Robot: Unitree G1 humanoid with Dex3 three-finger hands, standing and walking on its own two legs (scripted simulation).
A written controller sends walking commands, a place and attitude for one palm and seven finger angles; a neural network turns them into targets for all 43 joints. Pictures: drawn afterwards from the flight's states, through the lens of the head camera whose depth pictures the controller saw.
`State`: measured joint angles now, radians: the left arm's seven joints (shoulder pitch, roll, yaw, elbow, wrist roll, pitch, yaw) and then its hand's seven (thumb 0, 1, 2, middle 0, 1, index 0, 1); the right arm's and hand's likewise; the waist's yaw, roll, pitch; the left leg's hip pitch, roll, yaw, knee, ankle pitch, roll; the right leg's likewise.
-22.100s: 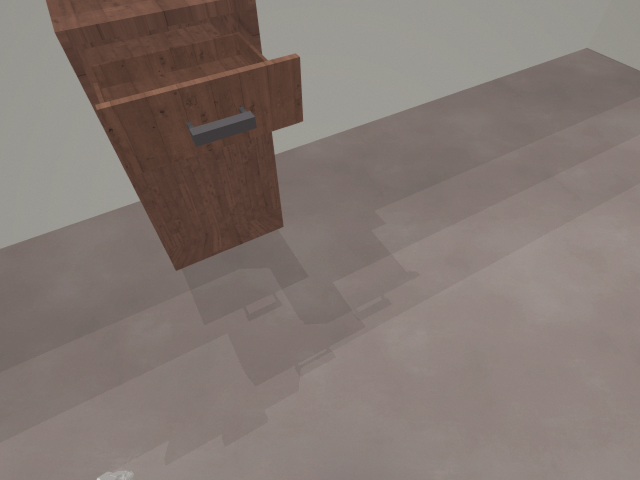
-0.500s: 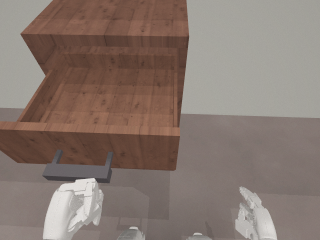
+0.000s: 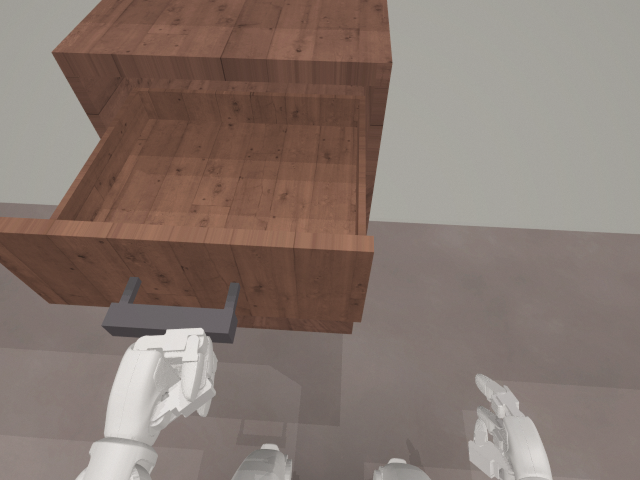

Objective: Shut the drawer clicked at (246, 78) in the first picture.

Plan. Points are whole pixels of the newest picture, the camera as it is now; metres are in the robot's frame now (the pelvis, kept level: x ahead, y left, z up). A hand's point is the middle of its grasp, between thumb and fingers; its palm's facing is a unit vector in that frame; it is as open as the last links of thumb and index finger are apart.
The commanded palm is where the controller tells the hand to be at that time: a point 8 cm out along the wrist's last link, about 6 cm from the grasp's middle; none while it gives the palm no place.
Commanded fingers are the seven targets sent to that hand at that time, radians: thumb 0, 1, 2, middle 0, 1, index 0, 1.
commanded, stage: push the drawer shut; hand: left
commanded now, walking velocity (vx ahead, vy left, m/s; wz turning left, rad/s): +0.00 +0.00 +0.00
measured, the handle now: (178, 305) +0.30 +0.18 +0.08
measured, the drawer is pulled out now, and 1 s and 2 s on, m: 0.28 0.15 0.04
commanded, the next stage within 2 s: none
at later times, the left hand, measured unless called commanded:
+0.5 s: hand (223, 328) +0.27 +0.12 +0.08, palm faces -0.07 -1.00 -0.05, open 3.2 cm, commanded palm +0.27 +0.18 +0.08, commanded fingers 0.00 0.90 0.90 -1.40 -1.60 -1.40 -1.60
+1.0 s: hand (236, 272) +0.34 +0.12 +0.08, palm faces -0.06 -1.00 -0.05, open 3.1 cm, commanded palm +0.34 +0.18 +0.08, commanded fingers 0.00 0.90 0.90 -1.40 -1.60 -1.40 -1.60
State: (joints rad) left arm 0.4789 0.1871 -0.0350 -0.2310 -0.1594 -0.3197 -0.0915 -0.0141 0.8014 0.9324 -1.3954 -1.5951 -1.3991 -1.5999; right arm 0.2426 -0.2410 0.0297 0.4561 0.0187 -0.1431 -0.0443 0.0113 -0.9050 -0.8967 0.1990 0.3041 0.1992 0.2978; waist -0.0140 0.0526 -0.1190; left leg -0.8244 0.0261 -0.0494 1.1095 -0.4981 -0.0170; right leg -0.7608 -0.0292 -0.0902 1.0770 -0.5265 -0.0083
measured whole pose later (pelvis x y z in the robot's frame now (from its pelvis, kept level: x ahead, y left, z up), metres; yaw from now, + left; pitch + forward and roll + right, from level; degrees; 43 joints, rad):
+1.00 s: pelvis +0.00 +0.00 +0.02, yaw -1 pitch +12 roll -1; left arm -0.14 0.18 0.04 0.32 -0.15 -0.30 -0.05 0.00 0.83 0.95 -1.40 -1.60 -1.40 -1.60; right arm 0.23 -0.25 0.03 0.59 0.02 -0.09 -0.03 0.01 -0.91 -0.90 0.20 0.30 0.20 0.30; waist -0.04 0.04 -0.08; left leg -0.75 0.02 -0.02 0.98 -0.44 -0.01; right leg -0.71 -0.03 -0.06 0.97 -0.47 0.00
